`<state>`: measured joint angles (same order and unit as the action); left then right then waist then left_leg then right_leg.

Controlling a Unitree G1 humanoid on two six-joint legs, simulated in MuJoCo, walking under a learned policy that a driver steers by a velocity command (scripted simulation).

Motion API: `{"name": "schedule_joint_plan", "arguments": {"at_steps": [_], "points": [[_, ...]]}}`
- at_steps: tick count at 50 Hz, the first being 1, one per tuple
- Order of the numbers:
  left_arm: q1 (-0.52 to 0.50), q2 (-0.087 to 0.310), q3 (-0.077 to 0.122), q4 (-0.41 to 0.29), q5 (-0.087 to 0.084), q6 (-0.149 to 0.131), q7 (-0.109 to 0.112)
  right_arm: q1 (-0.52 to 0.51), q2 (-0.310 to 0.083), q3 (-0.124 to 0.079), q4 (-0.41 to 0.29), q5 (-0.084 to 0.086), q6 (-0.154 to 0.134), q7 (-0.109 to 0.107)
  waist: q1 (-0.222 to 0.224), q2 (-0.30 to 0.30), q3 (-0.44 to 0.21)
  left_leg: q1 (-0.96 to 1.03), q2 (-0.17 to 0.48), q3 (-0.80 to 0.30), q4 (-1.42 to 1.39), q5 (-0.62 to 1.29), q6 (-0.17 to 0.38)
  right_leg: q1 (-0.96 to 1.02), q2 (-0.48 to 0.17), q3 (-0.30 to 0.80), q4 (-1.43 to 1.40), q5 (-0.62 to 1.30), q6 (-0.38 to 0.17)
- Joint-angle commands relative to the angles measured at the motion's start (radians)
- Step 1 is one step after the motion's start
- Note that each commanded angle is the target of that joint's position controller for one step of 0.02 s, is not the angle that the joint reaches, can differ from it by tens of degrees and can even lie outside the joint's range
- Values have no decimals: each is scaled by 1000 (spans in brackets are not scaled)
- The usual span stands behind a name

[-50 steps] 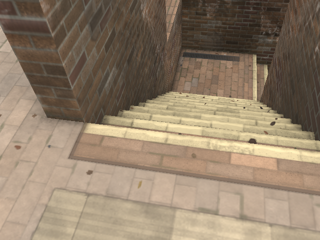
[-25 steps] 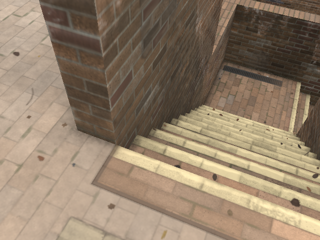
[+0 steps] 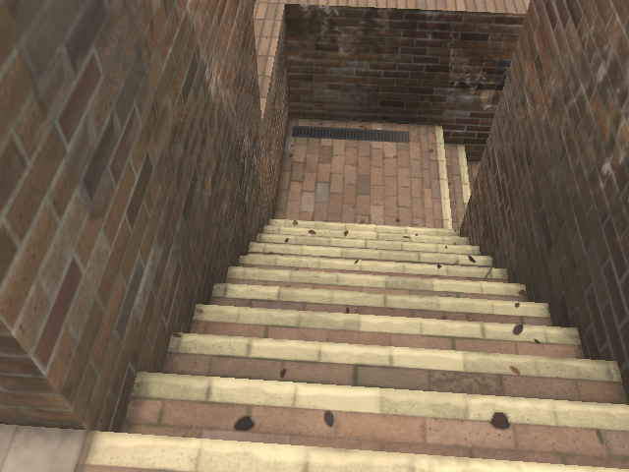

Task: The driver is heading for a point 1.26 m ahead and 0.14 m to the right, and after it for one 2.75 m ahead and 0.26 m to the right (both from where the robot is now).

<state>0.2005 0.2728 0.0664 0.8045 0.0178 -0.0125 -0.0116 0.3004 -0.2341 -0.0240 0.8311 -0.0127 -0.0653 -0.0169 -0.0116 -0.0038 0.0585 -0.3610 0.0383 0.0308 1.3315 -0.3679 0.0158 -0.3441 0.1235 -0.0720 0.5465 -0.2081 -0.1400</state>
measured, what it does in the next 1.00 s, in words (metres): walks ahead, turning right: left foot, then right foot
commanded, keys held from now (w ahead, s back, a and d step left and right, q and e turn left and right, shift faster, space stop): w+e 0.52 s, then w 0.40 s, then w+q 0.08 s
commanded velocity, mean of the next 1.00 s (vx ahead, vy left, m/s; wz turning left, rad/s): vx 0.50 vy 0.00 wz -0.41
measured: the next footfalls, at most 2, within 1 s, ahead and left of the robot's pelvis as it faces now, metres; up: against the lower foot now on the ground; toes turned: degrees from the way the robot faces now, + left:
left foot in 0.42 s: +0.38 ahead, +0.08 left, +0.00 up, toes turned -18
right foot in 0.96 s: +0.40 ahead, -0.19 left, +0.00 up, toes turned -25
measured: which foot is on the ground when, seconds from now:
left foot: up 0.00-0.40, down 0.42-1.00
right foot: down 0.00-0.40, up 0.42-0.94, down 0.96-1.00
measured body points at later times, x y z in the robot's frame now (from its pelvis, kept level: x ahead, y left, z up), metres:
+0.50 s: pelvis +0.25 +0.03 -0.01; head +0.26 +0.03 +0.44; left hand +0.38 +0.30 -0.13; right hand +0.34 -0.26 -0.09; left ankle +0.34 +0.09 -0.73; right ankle +0.10 -0.04 -0.64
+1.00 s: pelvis +0.40 -0.07 -0.02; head +0.39 -0.07 +0.43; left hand +0.61 +0.11 -0.13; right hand +0.26 -0.30 -0.15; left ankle +0.34 +0.09 -0.70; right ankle +0.37 -0.17 -0.73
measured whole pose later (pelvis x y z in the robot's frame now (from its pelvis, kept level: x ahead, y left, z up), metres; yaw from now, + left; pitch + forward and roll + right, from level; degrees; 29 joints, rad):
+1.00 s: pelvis +0.40 -0.07 -0.02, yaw -24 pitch +0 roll +0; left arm 0.22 0.23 0.04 0.80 0.04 0.02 0.00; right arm 0.49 -0.27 -0.04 0.87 0.00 -0.01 0.00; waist -0.03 0.00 -0.02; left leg -0.20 0.04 0.07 0.85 -0.48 0.04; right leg -0.38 0.00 -0.01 0.77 -0.39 -0.05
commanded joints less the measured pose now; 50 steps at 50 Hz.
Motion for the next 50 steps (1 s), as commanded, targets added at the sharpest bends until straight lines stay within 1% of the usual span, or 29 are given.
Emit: {"name": "schedule_joint_plan", "arguments": {"at_steps": [1, 2, 3, 4, 5, 10, 13, 15, 16, 17, 19, 20, 21, 22, 23, 24, 25, 26, 27, 30, 35, 37, 41, 43, 45, 47, 48, 49, 50], "points": [[97, 91, 22, -27, -7, -13, 12, 27, -112, -24, -99, -19, 9, 4, -19, 44, -51, -235, 60, -65, -37, 47, -29, 192, -291, 367, -276, 392, -151], [102, 105, 23, -27, -15, -28, 13, 34, -113, -26, -105, -29, 34, 7, -37, 15, -57, -214, 59, -57, -71, 58, -43, 148, -261, 340, -287, 420, -150], [117, 113, 24, -20, -20, -34, 17, 30, -110, -27, -109, -28, 51, 6, -44, 7, -47, -221, 65, -52, -121, 64, -51, 126, -235, 322, -293, 410, -140], [130, 123, 26, -24, -31, -37, 19, 11, -98, -23, -122, -35, 59, 14, -37, -14, -54, -234, 66, -40, -171, 99, -60, 127, -211, 306, -296, 427, -141], [150, 132, 28, -25, -30, -38, 21, -24, -93, -21, -140, -33, 62, 16, -26, -26, -48, -250, 64, -29, -215, 136, -68, 123, -200, 302, -296, 443, -136], [256, 139, 25, -40, -26, -26, 30, -212, -90, -13, -211, -26, 59, 7, 51, -59, -45, -337, 39, -32, -448, 297, -76, 228, -197, 358, -249, 495, -102], [304, 150, 26, -48, -23, -11, 39, -310, -94, -9, -246, -23, 44, 18, 97, -58, -37, -347, -7, -30, -573, 340, -58, 304, -199, 402, -204, 570, -95], [315, 164, 29, -58, -16, -7, 42, -321, -101, -5, -260, -14, 37, 19, 104, -75, -41, -339, -30, -39, -623, 308, -43, 356, -214, 430, -155, 628, -99], [293, 169, 32, -67, -10, -2, 41, -284, -91, 2, -249, -21, 35, 22, 88, -92, -66, -246, -61, -16, -566, 292, -31, 310, -206, 411, -126, 736, -93], [255, 170, 32, -87, -7, 2, 43, -242, -98, 2, -246, -16, 31, 22, 58, -92, -69, -158, -73, -28, -576, 242, -19, 260, -202, 420, -104, 745, -82], [161, 195, 36, -126, -14, -3, 44, -61, -142, -15, -207, -21, 23, 16, -47, -72, -103, 109, -104, -52, -660, 150, 13, 159, -174, 440, 30, 801, -42], [115, 199, 37, -141, -28, -5, 41, 87, -159, -26, -179, -21, 14, 11, -141, -18, -151, 282, -81, -84, -787, 190, 29, 99, -134, 419, 225, 698, -14], [172, 101, 14, -169, -44, -13, 35, 206, -249, -46, -182, -34, 9, -6, -146, 175, -302, 490, 187, -366, -872, 118, 76, 2, -45, 309, 578, 220, 38], [342, 71, 9, -163, -28, -16, 31, 128, -260, -40, -206, -9, 23, -7, -8, 258, -329, 560, 376, -732, -939, 191, 160, -222, 46, 251, 757, -402, 57], [332, 144, 20, -128, 10, -7, 34, 68, -209, -41, -214, 6, 35, -7, -10, 204, -226, 413, 358, -791, -981, 67, 208, -304, -1, 249, 824, -309, 63], [250, 165, 26, -131, 14, 3, 31, 5, -133, -22, -224, -1, 36, -2, -3, 99, -108, 279, 328, -650, -996, 30, 226, -308, -33, 240, 847, -220, 69], [200, 160, 28, -132, 10, 16, 30, -26, -102, -11, -225, -12, 29, 8, 10, 55, -37, 155, 279, -504, -1028, 112, 215, -273, -60, 230, 797, -174, 78], [200, 142, 27, -130, 4, 35, 28, -26, -106, -9, -215, -19, 15, 15, 28, 89, -8, 94, 243, -406, -1048, 195, 198, -243, -85, 220, 768, -159, 87], [210, 125, 23, -124, 3, 49, 27, -8, -109, -9, -200, -17, 1, 20, 38, 104, 2, 53, 216, -342, -1064, 280, 194, -213, -96, 220, 737, -149, 94], [191, 91, 20, -110, -6, 60, 26, 82, -120, -15, -148, -8, -21, 29, 43, 81, -32, 110, 197, -248, -1070, 464, 196, -233, -90, 238, 658, -75, 88], [58, 58, 12, -122, 1, 57, 12, 155, -162, -26, -102, 14, -6, 17, 22, 56, -41, 239, 188, -161, -1050, 602, 166, -365, -91, 254, 487, 60, 102], [58, 44, 3, -108, 8, 64, 17, 192, -171, -29, -77, 11, 3, 13, 11, 79, -80, 244, 182, -115, -1014, 670, 174, -317, -86, 213, 500, 96, 102], [-38, 35, -9, -126, 9, 66, 15, 213, -163, -25, -55, 4, 19, 12, -14, 110, -28, 243, 182, -86, -1001, 619, 185, -306, -111, 151, 391, 59, 95], [11, 62, 1, -94, 25, 60, 17, 228, -170, -32, -34, 0, 15, 16, 1, 112, -53, 315, 226, -117, -906, 647, 210, -341, -150, 152, 454, 115, 70], [-7, 57, -3, -86, 25, 52, 15, 220, -182, -38, -29, -5, 21, 20, -3, 115, -42, 283, 229, -103, -860, 674, 206, -280, -160, 92, 410, 42, 64], [68, 48, -4, -48, 17, 44, 17, 174, -191, -40, -27, -2, 31, 19, 38, 141, -51, 147, 191, -41, -766, 888, 165, -13, -125, 30, 289, -73, 52], [188, 52, 4, -1, 21, 35, 17, 156, -205, -47, -22, 6, 37, 14, 90, 136, -93, 76, 168, -35, -623, 952, 146, 168, -86, 11, 247, -90, 41], [388, 67, 17, 67, 25, 21, 17, 86, -216, -54, -25, 23, 46, 9, 203, 87, -131, -43, 113, -22, -371, 902, 118, 371, -80, 18, 107, 16, 21], [430, 175, 41, 100, 24, 4, 14, 114, -124, -47, -51, 22, 51, 6, 169, -227, -99, -263, -76, 7, 65, 48, 55, 457, -289, 287, -12, 428, -68]]}}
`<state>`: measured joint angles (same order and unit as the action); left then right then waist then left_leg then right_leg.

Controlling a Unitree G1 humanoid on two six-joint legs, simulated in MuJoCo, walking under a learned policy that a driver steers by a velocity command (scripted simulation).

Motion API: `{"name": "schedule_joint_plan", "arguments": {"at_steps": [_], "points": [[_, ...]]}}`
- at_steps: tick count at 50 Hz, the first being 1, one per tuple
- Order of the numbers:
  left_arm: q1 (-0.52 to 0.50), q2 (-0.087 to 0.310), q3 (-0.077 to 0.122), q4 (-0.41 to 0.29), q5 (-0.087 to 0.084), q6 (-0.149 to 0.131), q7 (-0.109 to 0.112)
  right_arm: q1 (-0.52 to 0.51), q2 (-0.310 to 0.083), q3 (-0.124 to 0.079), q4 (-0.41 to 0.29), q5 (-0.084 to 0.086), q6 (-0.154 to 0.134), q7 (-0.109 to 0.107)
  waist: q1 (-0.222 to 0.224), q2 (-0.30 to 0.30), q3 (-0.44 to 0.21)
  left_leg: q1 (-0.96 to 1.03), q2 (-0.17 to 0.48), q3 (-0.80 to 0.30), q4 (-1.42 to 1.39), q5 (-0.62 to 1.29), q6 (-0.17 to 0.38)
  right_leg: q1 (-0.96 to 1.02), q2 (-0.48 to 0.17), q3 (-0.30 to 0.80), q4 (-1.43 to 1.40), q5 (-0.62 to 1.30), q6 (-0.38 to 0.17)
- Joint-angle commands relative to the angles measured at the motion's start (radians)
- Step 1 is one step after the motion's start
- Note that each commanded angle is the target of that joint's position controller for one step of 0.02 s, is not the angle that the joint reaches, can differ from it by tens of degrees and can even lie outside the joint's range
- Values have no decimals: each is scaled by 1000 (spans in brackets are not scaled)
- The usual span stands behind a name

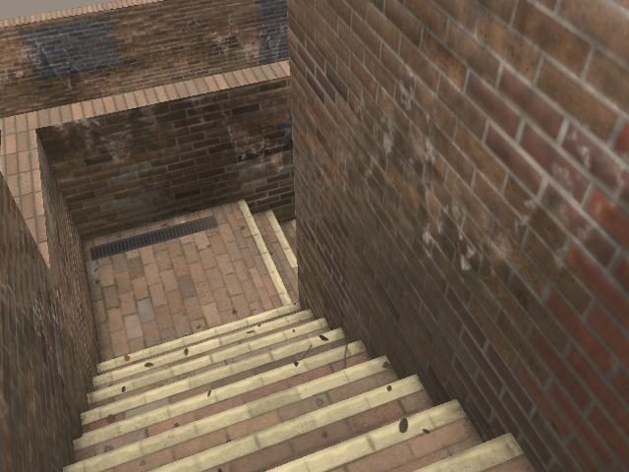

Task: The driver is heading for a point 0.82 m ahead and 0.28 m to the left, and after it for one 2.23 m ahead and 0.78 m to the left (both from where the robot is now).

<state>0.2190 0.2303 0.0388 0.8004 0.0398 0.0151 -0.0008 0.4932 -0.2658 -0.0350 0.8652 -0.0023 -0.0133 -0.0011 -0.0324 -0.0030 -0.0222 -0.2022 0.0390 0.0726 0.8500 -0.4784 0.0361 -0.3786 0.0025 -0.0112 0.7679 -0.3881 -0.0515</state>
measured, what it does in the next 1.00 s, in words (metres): goes down, turning left: left foot 0.20 m lower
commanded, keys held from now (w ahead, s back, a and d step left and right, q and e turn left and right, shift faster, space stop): w+q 0.94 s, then w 0.06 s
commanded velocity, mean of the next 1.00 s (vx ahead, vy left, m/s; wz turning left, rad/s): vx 0.50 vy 0.00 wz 0.47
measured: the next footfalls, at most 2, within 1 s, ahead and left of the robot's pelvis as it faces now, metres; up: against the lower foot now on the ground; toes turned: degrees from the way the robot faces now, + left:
left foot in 0.52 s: +0.20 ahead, +0.14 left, -0.20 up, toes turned +16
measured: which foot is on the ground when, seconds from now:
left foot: down 0.00-0.00, up 0.02-0.50, down 0.52-1.00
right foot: down 0.00-0.52, up 0.54-1.00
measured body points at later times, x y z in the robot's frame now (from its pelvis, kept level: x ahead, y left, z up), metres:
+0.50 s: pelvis +0.12 +0.04 -0.11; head +0.12 +0.05 +0.33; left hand +0.06 +0.31 -0.25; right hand +0.33 -0.19 -0.22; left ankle +0.19 +0.14 -0.85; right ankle +0.02 -0.11 -0.70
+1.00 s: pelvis +0.30 +0.11 -0.26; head +0.25 +0.14 +0.19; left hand +0.29 +0.41 -0.38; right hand +0.41 -0.12 -0.38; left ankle +0.16 +0.13 -0.91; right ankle +0.51 +0.04 -0.93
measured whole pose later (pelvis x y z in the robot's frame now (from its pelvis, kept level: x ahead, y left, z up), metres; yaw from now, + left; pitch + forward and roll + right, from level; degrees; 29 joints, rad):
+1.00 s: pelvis +0.30 +0.11 -0.26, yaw +34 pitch -1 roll -2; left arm 0.18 0.27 0.06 0.79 0.07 -0.02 -0.01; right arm 0.51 -0.17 -0.01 0.90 0.00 -0.02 -0.04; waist -0.05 -0.07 -0.08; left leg -0.28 -0.21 -0.23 1.11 -0.76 0.13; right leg -0.63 0.03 0.12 0.83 0.45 0.04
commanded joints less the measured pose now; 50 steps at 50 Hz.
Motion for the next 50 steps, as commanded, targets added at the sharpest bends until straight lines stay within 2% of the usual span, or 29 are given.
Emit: {"name": "schedule_joint_plan", "arguments": {"at_steps": [1, 2, 3, 5, 7, 10, 12, 15, 16, 18, 21, 24, 25, 26, 27, 28, 29, 30, 31, 32, 33, 35, 36, 37, 38, 40, 42, 48, 50], "points": [[328, 222, 57, 62, -40, -36, -11, -9, -59, -26, -102, 7, 7, -37, 109, -207, -5, -530, -139, -177, 601, -43, 35, 415, -319, 423, -279, 906, -209], [274, 227, 61, 58, -58, -48, -21, -45, -81, -32, -111, 6, 27, -51, 94, -183, 24, -515, -92, -195, 580, -54, 20, 269, -373, 434, -355, 658, -244], [179, 179, 46, 46, -48, -54, -24, -87, -114, -45, -112, 4, 41, -52, 57, -113, 87, -483, -62, -211, 532, -3, 9, 148, -352, 400, -372, 543, -239], [71, 131, 26, 27, -29, -71, -15, -96, -100, -52, -102, -1, 68, -47, 5, -113, 133, -407, -37, -208, 465, 95, -12, -12, -317, 271, -345, 570, -204], [87, 158, 29, 41, -3, -95, -11, -79, -90, -59, -78, -13, 92, -36, 1, -106, 59, -350, -54, -162, 512, 290, 8, -22, -299, 217, -305, 442, -189], [174, 179, 32, 72, -12, -114, -11, -149, -103, -78, -96, -22, 104, -32, 5, -50, 54, -442, -65, -164, 443, 443, 29, 44, -261, 156, -246, 300, -139], [146, 155, 29, 58, -21, -128, 3, -250, -98, -84, -116, -40, 116, -24, 22, -79, 90, -536, -61, -225, 357, 559, 25, 85, -272, 131, -150, 178, -88], [247, 175, 34, 68, -7, -138, 17, -347, -91, -83, -141, -48, 108, -11, 83, -88, 81, -633, -68, -232, 249, 636, 29, 142, -322, 176, -64, 65, -74], [212, 161, 29, 46, -5, -139, 25, -373, -88, -79, -166, -38, 102, 1, 64, -38, 104, -522, -82, -198, 74, 776, 21, 1, -281, 101, -50, -42, -60], [174, 157, 30, 45, -9, -152, 42, -398, -54, -60, -170, -22, 93, 40, 51, -53, 114, -341, -77, -133, -75, 1018, -4, -122, -260, 36, 7, -226, -34], [208, 142, 33, 59, 13, -134, 55, -391, -27, -37, -171, 3, 88, 58, 101, -69, 136, -182, -73, -21, -282, 960, -5, -136, -264, -34, 129, -226, -30], [273, 153, 38, 99, 34, -77, 73, -262, -69, -51, -103, 7, 79, 35, 102, -78, 136, -109, -17, -20, -482, 772, 64, 22, -310, -52, 391, 122, -36], [264, 165, 46, 115, 33, -53, 82, -88, -79, -65, -28, 9, 72, 27, 20, -88, 34, 58, -10, -59, -557, 717, 88, 50, -293, -80, 600, 272, -48], [243, 162, 44, 110, 8, -43, 77, 70, -107, -76, 34, -30, 55, 16, -78, -5, -6, 272, -21, -83, -601, 805, 132, -66, -198, -144, 1022, 275, -43], [195, 49, 20, 70, 2, -40, 52, 126, -225, -83, 58, -29, 38, 22, -76, 275, -6, 499, 77, -148, -207, 1366, 172, -519, -26, -201, 1535, -541, -20], [206, 50, 10, -7, -7, -43, 43, 82, -276, -79, 22, 15, 38, 30, -11, 254, -101, 550, 177, -329, -67, 1566, 174, -714, -65, -77, 1597, -443, -13], [150, 125, 26, -25, -3, -41, 42, 76, -266, -92, 10, 38, 41, 31, -42, 140, -182, 529, 231, -405, -182, 1222, 228, -769, -85, -17, 1513, -334, 3], [151, 147, 27, -20, 3, -37, 48, 62, -252, -88, 10, 29, 44, 19, -19, 84, -183, 407, 288, -537, -291, 596, 312, -789, -113, 45, 1329, -220, 12], [42, 166, 31, -15, 18, -23, 51, -68, -180, -63, -29, 21, 47, 8, -6, 31, -90, 224, 234, -584, -382, 242, 295, -775, -113, 47, 1258, -151, 33], [6, 139, 24, -32, 19, -11, 49, -79, -186, -55, -37, 6, 32, 3, 9, 109, -45, 109, 275, -713, -397, 191, 341, -778, -107, 68, 1231, -145, 48], [-4, 133, 23, -24, 18, -7, 50, -77, -97, -19, -14, -5, 11, 6, 48, 13, 63, 12, 219, -646, -357, 130, 278, -811, -133, 120, 981, 104, 73], [-62, 71, 5, -32, 14, 9, 34, -88, -33, 14, -32, 4, -13, -17, 65, -8, 131, -228, 129, -601, -395, 61, 230, -703, -92, 81, 712, 271, 138], [-70, 47, -1, -32, 35, 17, 29, -60, -49, 13, -28, 6, -16, -26, 44, 25, 121, -238, 114, -643, -381, 128, 235, -665, -73, 61, 669, 279, 157], [18, 53, 4, 14, 35, 21, 28, -18, -89, 0, -12, -12, -22, -24, 53, 68, 65, -203, 108, -657, -363, 201, 236, -619, -62, 59, 695, 366, 146], [36, 66, 8, 24, 33, 22, 30, -6, -99, -7, -9, -5, -24, -23, 56, 93, 61, -175, 92, -656, -341, 274, 224, -614, -59, 70, 674, 373, 138], [-21, 113, 34, 0, 23, 2, 16, 5, -70, -3, 13, 12, -22, -30, 52, 58, 119, -170, 30, -653, -279, 96, 196, -620, -58, 123, 444, 591, 130], [-57, 101, 29, -27, 26, -2, 0, -23, -50, 0, -5, 28, -31, -46, 67, 64, 123, -268, -8, -652, -232, -22, 209, -493, -19, 119, 264, 790, 130], [-111, 81, 31, -68, 27, -47, -6, -32, -41, -5, -38, 4, -18, -46, 10, 118, 102, -296, -95, -593, -35, 81, 214, -232, 39, 96, 75, 896, 91], [-173, 73, 25, -100, 30, -73, -11, -28, -47, -7, -32, -13, -25, -40, -50, 147, 121, -230, -101, -576, 21, 229, 207, -196, 45, 101, 4, 816, 76]]}}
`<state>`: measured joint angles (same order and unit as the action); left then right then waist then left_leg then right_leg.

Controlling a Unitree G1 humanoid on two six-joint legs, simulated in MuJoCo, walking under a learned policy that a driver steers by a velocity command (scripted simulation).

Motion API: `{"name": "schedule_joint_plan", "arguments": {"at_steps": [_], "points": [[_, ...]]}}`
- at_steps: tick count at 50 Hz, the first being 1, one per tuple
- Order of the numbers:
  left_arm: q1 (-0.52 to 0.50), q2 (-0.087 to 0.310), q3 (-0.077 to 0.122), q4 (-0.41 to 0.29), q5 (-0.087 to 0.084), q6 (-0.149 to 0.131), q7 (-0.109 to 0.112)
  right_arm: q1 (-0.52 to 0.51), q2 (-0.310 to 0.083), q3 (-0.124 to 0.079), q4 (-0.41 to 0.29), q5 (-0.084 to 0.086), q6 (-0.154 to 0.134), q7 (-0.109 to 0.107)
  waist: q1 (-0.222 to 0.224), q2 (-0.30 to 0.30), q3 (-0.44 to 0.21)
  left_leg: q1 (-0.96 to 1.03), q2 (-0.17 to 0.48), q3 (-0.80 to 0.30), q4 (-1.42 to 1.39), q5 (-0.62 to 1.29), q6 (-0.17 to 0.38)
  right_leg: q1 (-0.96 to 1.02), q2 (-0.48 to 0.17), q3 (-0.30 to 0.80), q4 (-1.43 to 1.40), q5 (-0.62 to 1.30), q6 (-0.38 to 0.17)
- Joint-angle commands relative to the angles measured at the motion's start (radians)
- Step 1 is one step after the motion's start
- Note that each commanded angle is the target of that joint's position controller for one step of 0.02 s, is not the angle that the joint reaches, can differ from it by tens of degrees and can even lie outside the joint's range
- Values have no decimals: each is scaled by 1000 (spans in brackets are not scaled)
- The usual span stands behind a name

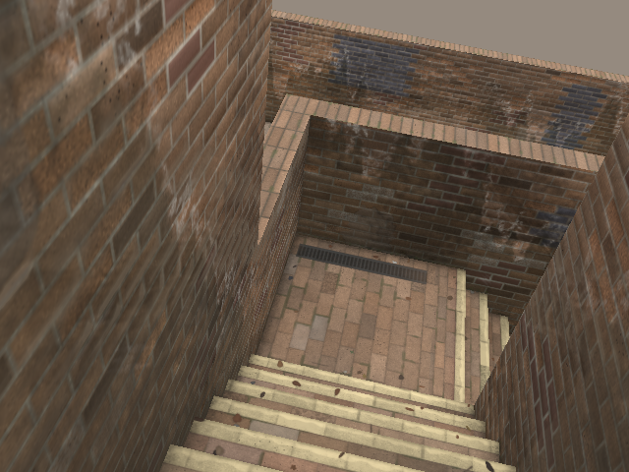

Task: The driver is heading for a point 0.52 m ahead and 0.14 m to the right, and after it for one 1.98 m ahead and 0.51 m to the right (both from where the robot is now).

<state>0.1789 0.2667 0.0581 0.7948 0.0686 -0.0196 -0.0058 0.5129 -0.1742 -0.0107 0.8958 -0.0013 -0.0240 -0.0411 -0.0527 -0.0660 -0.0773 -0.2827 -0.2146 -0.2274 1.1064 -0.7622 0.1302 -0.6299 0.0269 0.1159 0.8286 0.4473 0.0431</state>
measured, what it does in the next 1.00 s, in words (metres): goes down: right foot 0.20 m lower, then left foot 0.20 m lower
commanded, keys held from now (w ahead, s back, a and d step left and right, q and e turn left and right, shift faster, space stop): w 0.36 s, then w+e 0.24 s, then e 0.40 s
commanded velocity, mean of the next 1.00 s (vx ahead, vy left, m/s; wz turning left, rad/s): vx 0.40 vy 0.00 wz -0.14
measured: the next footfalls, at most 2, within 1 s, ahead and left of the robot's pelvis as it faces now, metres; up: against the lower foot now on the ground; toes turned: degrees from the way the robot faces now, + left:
right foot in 0.12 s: +0.13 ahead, -0.13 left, -0.20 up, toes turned +3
left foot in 0.60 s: +0.41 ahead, +0.09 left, -0.41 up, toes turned +2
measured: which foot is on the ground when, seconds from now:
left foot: down 0.00-0.12, up 0.14-0.58, down 0.60-1.00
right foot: up 0.00-0.10, down 0.12-0.60, up 0.62-1.00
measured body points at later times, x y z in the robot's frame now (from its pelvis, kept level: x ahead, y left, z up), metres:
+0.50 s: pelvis +0.24 -0.03 -0.21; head +0.24 -0.05 +0.24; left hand +0.12 +0.21 -0.33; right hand +0.42 -0.25 -0.33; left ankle +0.44 +0.12 -0.90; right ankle +0.09 -0.13 -0.86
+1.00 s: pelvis +0.44 -0.05 -0.41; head +0.44 -0.05 +0.04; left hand +0.67 +0.17 -0.50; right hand +0.32 -0.29 -0.55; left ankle +0.37 +0.09 -1.07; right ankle +0.60 -0.20 -1.09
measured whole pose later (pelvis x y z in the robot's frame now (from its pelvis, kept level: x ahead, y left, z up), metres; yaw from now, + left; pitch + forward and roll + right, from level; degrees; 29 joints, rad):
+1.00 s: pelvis +0.44 -0.05 -0.41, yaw -13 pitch -2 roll +2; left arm 0.10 0.26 0.08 0.77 0.03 0.02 0.00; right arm 0.48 -0.23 -0.02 1.00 0.02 -0.07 -0.09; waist -0.05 -0.03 0.02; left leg -0.26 0.14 0.21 1.07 -0.74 -0.05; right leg -0.66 0.01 0.08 0.78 0.53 0.02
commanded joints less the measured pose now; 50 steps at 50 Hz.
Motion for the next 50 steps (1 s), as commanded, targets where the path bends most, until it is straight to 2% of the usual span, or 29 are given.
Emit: {"name": "schedule_joint_plan", "arguments": {"at_steps": [1, 3, 4, 5, 6, 7, 8, 9, 10, 12, 14, 17, 20, 24, 26, 29, 30, 31, 32, 34, 35, 36, 38, 39, 40, 43, 45, 47, 50], "points": [[-131, 38, 4, -100, 1, -52, -6, -44, -131, -29, -54, -22, -13, 4, -52, 214, 194, -97, 154, -281, -185, 573, 121, 28, 11, -8, -98, -67, -26], [-114, 6, -5, -120, -45, -83, 6, -42, -98, -19, -36, -49, 4, 1, -95, 188, 217, -88, 100, -213, -87, 717, 113, 169, 13, -43, -370, -153, -29], [132, 28, 18, -27, -45, -77, 8, -118, -107, -15, -15, -50, 12, 3, 19, 251, 114, -153, 123, -224, 91, 874, 118, 393, -20, -15, -236, -72, -63], [345, 75, 35, 13, -75, -68, 19, -139, -136, -24, -32, -54, 13, 12, 127, 185, 94, -114, 96, -138, 288, 999, 109, 493, -78, -19, -552, -93, -79], [497, 103, 55, 65, -66, -58, 31, -200, -157, -41, -37, -36, 6, 32, 209, 39, 43, -316, 24, -36, 627, 869, 53, 796, -92, -52, -601, 4, -104], [597, 121, 58, 86, -76, -44, 28, -225, -103, -43, -51, -24, 0, 39, 272, -121, 50, -665, -122, 73, 1115, 20, 5, 1049, -258, 75, -510, 277, -208], [443, 141, 15, 30, -31, -43, -7, -78, -68, -17, -139, 27, 0, 17, 40, -247, -15, -942, -17, 148, 1200, -171, -14, 1227, -413, 152, -17, 1057, -225], [485, 115, 11, 52, -63, -48, -29, -65, -98, -15, -114, 3, 4, -1, 88, -166, -90, -999, 39, 160, 1132, -126, -13, 1223, -421, 148, -56, 931, -250], [516, 107, 6, 62, -65, -69, -30, -193, -138, -27, -132, -25, 4, -16, 142, -32, -15, -980, 67, 84, 1015, 44, -9, 1019, -383, 169, -179, 488, -280], [431, 203, 15, 106, -53, -118, -15, -294, -135, -31, -157, -69, 32, -16, 67, -81, 94, -979, 117, 2, 764, 328, -58, 676, -414, 336, -216, -70, -350], [350, 64, -46, 103, -62, -121, -12, -339, -142, -35, -125, -38, 56, 5, 2, 68, 253, -749, 97, 46, 296, 638, -142, 236, -262, 182, -259, -107, -249], [261, 176, -30, 112, -74, -117, -7, -188, -89, -43, 8, -47, 67, 38, -70, -71, 78, -254, 139, 164, 132, 995, -111, 79, -239, 146, -270, -155, -214], [341, 75, -48, 145, -81, -119, 19, -562, -138, -54, -91, -49, 29, 49, 89, -51, 222, -597, 217, 84, -334, 1294, -105, 385, -150, 174, -110, -678, -230], [362, 61, -47, 165, -57, -95, 10, -636, -54, -28, -114, 0, 3, 77, 197, -22, 202, -178, 214, 228, -617, 1333, -137, 236, -89, 157, -63, -666, -260], [378, 42, -50, 191, -51, -96, 13, -532, -86, -32, -77, 3, -6, 59, 198, -54, 181, -110, 245, 188, -692, 1348, -130, 306, -64, 157, 116, -578, -254], [364, 76, -27, 223, -26, -66, 22, -169, -179, -69, 39, 3, -8, 27, 73, -16, 73, 178, 295, 197, -902, 1268, -123, 356, -9, 175, 535, -286, -246], [368, 90, -14, 240, -28, -43, 28, -53, -191, -79, 90, -30, -15, 31, 21, 37, 75, 378, 338, 181, -951, 1347, -102, 200, 30, 137, 807, -428, -229], [492, 39, -5, 248, -71, -29, 33, 47, -262, -86, 122, -55, -20, 44, 40, 264, 54, 687, 502, 120, -707, 1967, -53, -145, 187, 9, 1154, -1369, -167], [569, 2, -19, 224, -98, -14, 51, 73, -240, -69, 118, -56, -21, 73, 85, 265, -55, 884, 671, 58, -406, 2058, 18, -405, 90, -28, 1187, -1452, -137], [365, 11, -20, 192, -41, -3, 65, 63, -199, -67, 82, -22, -36, 74, -11, 174, -27, 651, 669, 39, -504, 1655, 120, -471, 27, -35, 1203, -1280, -128], [264, 80, 6, 170, -39, -13, 53, -92, -135, -43, 20, -15, -42, 58, 25, 48, 31, 372, 539, 175, -611, 1476, 45, -313, 14, -59, 956, -995, -116], [234, 28, 6, 123, 6, -3, 48, -72, -207, -56, 51, -5, -63, 33, 41, 272, 62, 247, 653, 74, -558, 1495, 141, -317, 2, -12, 910, -884, -87], [156, -2, -5, 64, 2, 37, 49, -192, -131, -26, 47, 37, -81, 18, 106, 266, 197, -134, 639, 141, -590, 1382, 131, -160, -39, 23, 524, -603, -10], [159, 0, -2, 71, 6, 46, 51, -223, -97, -8, 39, 32, -81, 14, 121, 185, 172, -221, 568, 211, -584, 1406, 92, -11, -21, -40, 422, -514, -1], [228, -20, -1, 108, 16, 54, 48, -212, -162, -13, 27, 20, -86, 2, 148, 209, 69, -207, 574, 215, -517, 1442, 92, 84, 10, -96, 514, -379, -16], [61, 24, 25, 19, 12, 68, 51, -80, -166, -29, 74, 48, -99, -7, 76, 221, 89, 43, 536, 240, -414, 1080, 27, -189, 0, -27, 401, -197, -69], [-66, 4, 24, -38, 6, 59, 58, 16, -158, -29, 81, 29, -76, -24, -6, 230, 108, 195, 569, 182, -353, 911, 12, -369, -6, 13, 347, -229, -69], [-141, -9, 17, -92, -17, 35, 23, -44, -139, -20, 56, 25, -70, -54, 27, 101, 156, -18, 534, 221, -304, 432, -47, -175, -21, 14, 20, 130, -30], [-89, -39, 1, -89, -71, 26, -37, -136, -155, -30, 17, 10, -48, -55, 58, 126, 232, -315, 493, 316, -253, 178, -67, 247, -20, -98, -270, 213, -7]]}}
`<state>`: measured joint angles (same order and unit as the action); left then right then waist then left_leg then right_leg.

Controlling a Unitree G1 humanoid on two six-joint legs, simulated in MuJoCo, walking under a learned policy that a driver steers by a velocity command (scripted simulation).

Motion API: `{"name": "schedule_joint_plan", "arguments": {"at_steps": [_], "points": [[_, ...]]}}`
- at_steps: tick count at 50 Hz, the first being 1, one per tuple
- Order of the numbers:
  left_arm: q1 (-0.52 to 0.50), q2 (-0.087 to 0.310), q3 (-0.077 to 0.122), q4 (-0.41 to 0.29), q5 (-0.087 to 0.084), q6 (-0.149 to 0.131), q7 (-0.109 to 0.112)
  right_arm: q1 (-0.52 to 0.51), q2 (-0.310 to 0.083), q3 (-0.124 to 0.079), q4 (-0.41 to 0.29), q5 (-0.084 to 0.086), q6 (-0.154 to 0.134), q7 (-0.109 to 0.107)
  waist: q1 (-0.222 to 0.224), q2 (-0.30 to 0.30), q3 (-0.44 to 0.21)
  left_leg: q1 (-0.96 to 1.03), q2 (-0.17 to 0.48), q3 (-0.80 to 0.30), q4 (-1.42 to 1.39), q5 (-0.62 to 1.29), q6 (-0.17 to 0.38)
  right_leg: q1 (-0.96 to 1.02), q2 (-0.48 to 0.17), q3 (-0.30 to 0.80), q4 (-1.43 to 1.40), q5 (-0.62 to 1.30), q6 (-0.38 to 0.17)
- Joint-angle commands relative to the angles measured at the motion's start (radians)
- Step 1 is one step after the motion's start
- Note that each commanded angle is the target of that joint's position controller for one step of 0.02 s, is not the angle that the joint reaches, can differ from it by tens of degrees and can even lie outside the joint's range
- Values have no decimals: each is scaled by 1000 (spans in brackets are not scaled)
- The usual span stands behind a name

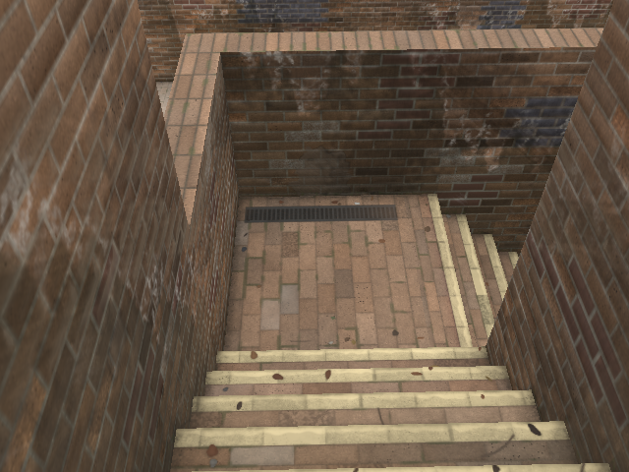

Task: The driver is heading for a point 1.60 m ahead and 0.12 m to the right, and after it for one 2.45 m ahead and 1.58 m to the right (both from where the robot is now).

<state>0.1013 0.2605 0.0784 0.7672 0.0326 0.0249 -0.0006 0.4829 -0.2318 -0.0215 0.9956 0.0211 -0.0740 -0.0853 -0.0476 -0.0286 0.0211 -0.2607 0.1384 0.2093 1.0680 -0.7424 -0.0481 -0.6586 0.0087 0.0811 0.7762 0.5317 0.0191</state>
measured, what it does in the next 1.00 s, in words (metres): goes down, turning right: right foot 0.21 m lower, then left foot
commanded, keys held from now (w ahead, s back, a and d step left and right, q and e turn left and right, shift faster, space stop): e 0.46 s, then no key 0.54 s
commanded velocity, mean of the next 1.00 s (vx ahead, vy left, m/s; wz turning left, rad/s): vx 0.02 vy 0.00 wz -0.39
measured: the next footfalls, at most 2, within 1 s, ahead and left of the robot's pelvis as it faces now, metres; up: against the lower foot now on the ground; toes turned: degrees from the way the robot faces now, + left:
right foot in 0.10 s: +0.18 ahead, -0.12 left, -0.21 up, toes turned -3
left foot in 0.90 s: +0.16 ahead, +0.11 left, -0.21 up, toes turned -25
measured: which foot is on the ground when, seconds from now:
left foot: down 0.00-0.10, up 0.12-0.88, down 0.90-1.00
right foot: up 0.00-0.08, down 0.10-0.90, up 0.92-1.00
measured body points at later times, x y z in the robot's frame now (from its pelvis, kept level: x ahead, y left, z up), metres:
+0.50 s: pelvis +0.07 -0.04 -0.15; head +0.05 -0.10 +0.30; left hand +0.16 +0.19 -0.25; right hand +0.26 -0.28 -0.24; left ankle +0.20 +0.07 -0.59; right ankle +0.14 -0.11 -0.86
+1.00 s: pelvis +0.13 +0.04 -0.13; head +0.12 +0.08 +0.31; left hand +0.35 +0.23 -0.25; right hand +0.06 -0.21 -0.25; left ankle +0.12 +0.13 -0.86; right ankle +0.18 -0.12 -0.83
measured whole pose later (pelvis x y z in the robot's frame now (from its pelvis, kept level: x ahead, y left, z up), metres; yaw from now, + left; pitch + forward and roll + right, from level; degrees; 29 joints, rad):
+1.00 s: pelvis +0.13 +0.04 -0.13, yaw -22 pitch -1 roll -2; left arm 0.25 0.28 0.04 0.72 0.00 0.03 0.01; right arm 0.40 -0.23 0.01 0.78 0.00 0.02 0.00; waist -0.04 -0.03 -0.04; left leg -0.21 -0.04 -0.04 0.63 -0.39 0.06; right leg -0.52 0.16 0.19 0.80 -0.42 -0.04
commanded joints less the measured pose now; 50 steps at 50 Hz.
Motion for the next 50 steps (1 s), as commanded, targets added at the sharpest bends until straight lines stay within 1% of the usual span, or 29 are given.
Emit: {"name": "schedule_joint_plan", "arguments": {"at_steps": [1, 2, 3, 4, 5, 6, 7, 8, 9, 10, 11, 13, 15, 16, 18, 26, 33, 36, 39, 41, 42, 43, 44, 45, 46, 47, 48, 49, 50], "points": [[16, -32, -16, -37, -34, -21, -42, -68, -80, -15, -94, -33, 8, -2, 33, 101, 129, -342, 160, -82, -135, 238, 110, 350, 21, -134, -186, 157, 10], [36, 8, -4, -36, -18, -7, -42, -95, -137, -27, -118, -42, 9, 22, 46, 143, 89, -339, 190, -88, -47, 404, 113, 390, 10, -147, -98, 62, -19], [134, 36, 3, -8, -32, -9, -32, -119, -179, -39, -130, -55, 28, 37, 88, 149, 26, -272, 177, -58, 106, 501, 107, 450, -3, -159, -144, -10, -49], [273, 59, 13, 69, -39, -30, -29, -74, -165, -55, -108, -64, 64, 29, 124, 79, 69, -113, 121, -46, 271, 488, 121, 413, -42, -73, -535, -130, -82], [426, 78, 35, 136, -24, -40, -24, -24, -190, -67, -83, -56, 78, 9, 175, 21, -33, -203, 93, -86, 538, 472, 148, 706, -38, -42, -528, -247, -90], [466, 164, 48, 165, -17, -55, -24, 12, -122, -57, -69, -51, 81, 8, 170, -163, -37, -451, -68, -20, 999, -139, 123, 865, -132, 53, -361, 121, -127], [417, 238, 32, 104, -32, -47, -42, 59, -41, -36, -166, -37, 90, 27, 30, -287, -83, -853, -101, -83, 1240, -238, 92, 1042, -246, 159, 55, 982, -126], [436, 253, 43, 83, -87, -25, -40, -35, -59, -26, -228, -37, 93, 32, 92, -234, -246, -927, -92, -139, 1221, -188, 76, 1076, -317, 293, -5, 893, -149], [389, 270, 51, 55, -93, -6, -22, -130, -66, -19, -281, -44, 96, 33, 106, -164, -305, -1001, -121, -169, 1227, -81, 63, 1022, -370, 461, -133, 375, -246], [284, 277, 43, 21, -70, 4, 11, -234, -31, -1, -312, -78, 97, 21, 107, -193, -288, -1006, -97, -266, 1118, 146, 59, 838, -396, 597, -301, -350, -289], [224, 197, 8, 7, -44, 10, 25, -304, -62, -9, -298, -88, 116, 15, 88, -117, -170, -976, -99, -277, 1085, 243, 48, 642, -351, 589, -354, -571, -272], [198, 112, -49, 5, -13, 9, 33, -343, -71, -12, -303, -78, 154, 5, 38, -12, -72, -928, -122, -297, 942, 447, -9, 378, -250, 482, -340, -768, -192], [193, 111, -64, -9, -23, 1, 33, -370, -44, -6, -315, -73, 173, 2, 27, -39, -55, -932, -167, -271, 1024, 450, -43, 269, -178, 458, -290, -682, -143], [196, 86, -86, -23, -32, 0, 45, -453, -4, 19, -371, -53, 178, 15, 41, -25, -43, -966, -187, -265, 944, 488, -69, 240, -157, 466, -312, -797, -143], [235, 70, -101, -20, -30, 6, 54, -496, 12, 23, -388, -56, 183, 24, 62, -29, -32, -986, -220, -252, 902, 484, -92, 253, -120, 502, -323, -845, -149], [322, 51, -107, -30, -29, 10, 71, -592, 24, 26, -425, -61, 196, 47, 148, -94, -33, -1058, -256, -224, 931, 420, -117, 495, -66, 508, -319, -837, -160], [311, 37, -100, -46, -25, 4, 57, -593, 2, 19, -448, -56, 181, 68, 146, -77, -39, -861, -226, -265, 648, 413, -92, 509, -75, 533, -394, -1044, -253], [258, 40, -92, -64, -24, 14, 48, -570, -14, 19, -441, -43, 167, 77, 136, -101, -38, -598, -207, -253, 309, 471, -66, 417, -63, 509, -456, -1104, -274], [157, 90, -65, -98, -28, 26, 26, -451, -51, 14, -400, -21, 151, 89, 93, -178, -71, -128, -200, -208, 15, 492, 6, 198, -76, 435, -530, -1072, -260], [107, 99, -59, -134, -15, 32, 7, -351, -46, 21, -388, 0, 156, 92, 58, -194, -14, 107, -211, -169, -178, 418, 52, 57, -50, 417, -552, -1062, -245], [87, 100, -55, -144, -13, 36, 10, -247, -46, 17, -361, 6, 156, 87, 11, -166, -3, 207, -211, -149, -313, 433, 62, 37, -34, 415, -510, -1047, -239], [184, 100, -50, -132, -13, 47, 18, -204, -48, 15, -355, -2, 161, 79, 23, -98, 30, 206, -185, -217, -664, 258, 99, 131, -22, 437, -468, -1167, -228], [239, 77, -46, -105, -15, 39, 16, -136, -69, 3, -311, -16, 154, 67, 39, 37, 43, 317, -167, -216, -632, 221, 99, 42, 29, 347, -287, -1099, -203], [229, 25, -50, -107, -17, 25, 15, -49, -71, 13, -292, 2, 136, 79, 11, 124, 25, 413, -42, -398, -580, 184, 81, -106, 65, 255, -49, -1112, -159], [152, 37, -40, -194, -38, -12, 5, 4, -167, 1, -304, 4, 106, 98, -12, 255, 115, 458, 188, -824, -699, 426, 111, -408, 180, 133, -101, -1228, -106], [15, 120, -13, -183, -38, -33, 6, 20, -124, 2, -268, -14, 87, 88, -76, 134, 185, 394, 181, -906, -773, 402, 95, -452, 143, 179, -111, -1113, -62], [14, 90, -16, -160, -49, -29, 11, -9, -125, 7, -246, -22, 78, 76, -50, 165, 176, 310, 143, -824, -768, 439, 68, -347, 134, 159, -84, -1032, -57], [14, 51, -25, -135, -35, -22, 14, -46, -178, -7, -236, -39, 70, 78, -32, 246, 135, 165, 94, -712, -724, 502, 94, -239, 153, 115, 116, -918, -46], [49, 38, -27, -112, -22, -8, 9, -65, -145, 5, -233, -38, 64, 83, 13, 237, 84, 103, 43, -641, -691, 540, 107, -191, 167, 100, 250, -890, -48]]}}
